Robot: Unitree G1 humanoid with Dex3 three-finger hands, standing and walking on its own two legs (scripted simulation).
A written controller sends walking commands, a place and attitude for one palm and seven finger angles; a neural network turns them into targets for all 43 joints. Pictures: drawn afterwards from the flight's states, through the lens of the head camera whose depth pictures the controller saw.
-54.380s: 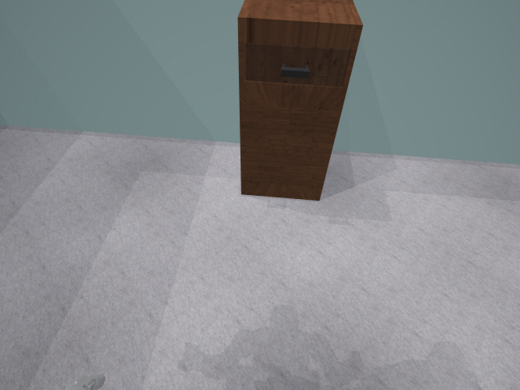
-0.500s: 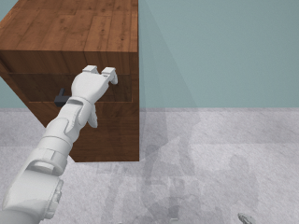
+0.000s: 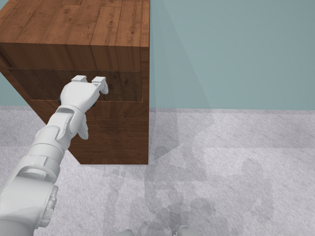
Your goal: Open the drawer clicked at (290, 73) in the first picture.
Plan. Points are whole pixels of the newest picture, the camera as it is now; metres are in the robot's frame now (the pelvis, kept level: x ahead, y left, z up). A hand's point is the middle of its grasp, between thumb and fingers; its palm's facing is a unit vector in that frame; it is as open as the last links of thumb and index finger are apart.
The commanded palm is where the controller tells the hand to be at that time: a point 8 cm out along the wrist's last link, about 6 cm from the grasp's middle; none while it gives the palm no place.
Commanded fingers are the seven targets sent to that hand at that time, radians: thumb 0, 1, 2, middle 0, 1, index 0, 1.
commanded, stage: lower the fingers behind the handle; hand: left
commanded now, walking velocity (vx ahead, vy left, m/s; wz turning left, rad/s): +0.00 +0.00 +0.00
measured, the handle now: (79, 94) +0.52 +0.24 +0.00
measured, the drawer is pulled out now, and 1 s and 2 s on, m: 0.00 0.00 0.00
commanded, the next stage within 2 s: lift the fingers back up to retry in 1.08 s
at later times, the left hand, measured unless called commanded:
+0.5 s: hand (79, 107) +0.46 +0.23 +0.01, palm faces -0.09 -0.01 -1.00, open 14.2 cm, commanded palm +0.43 +0.23 +0.04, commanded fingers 0.00 -0.50 0.30 -0.30 -1.20 -0.30 -1.20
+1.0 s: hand (80, 107) +0.46 +0.22 +0.01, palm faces -0.06 +0.02 -1.00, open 14.2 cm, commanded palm +0.44 +0.22 +0.03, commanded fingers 0.00 -0.50 0.30 -0.30 -1.20 -0.30 -1.20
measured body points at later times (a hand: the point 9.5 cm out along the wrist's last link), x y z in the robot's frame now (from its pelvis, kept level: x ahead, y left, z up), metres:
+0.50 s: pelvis +0.00 +0.00 -0.01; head +0.08 -0.01 +0.43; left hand +0.46 +0.23 +0.07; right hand +0.03 -0.27 -0.14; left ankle -0.01 +0.11 -0.70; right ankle +0.02 -0.13 -0.70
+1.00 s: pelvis -0.02 +0.00 -0.02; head +0.07 +0.00 +0.42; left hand +0.46 +0.22 +0.06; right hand +0.02 -0.26 -0.15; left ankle -0.01 +0.11 -0.70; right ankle +0.02 -0.13 -0.70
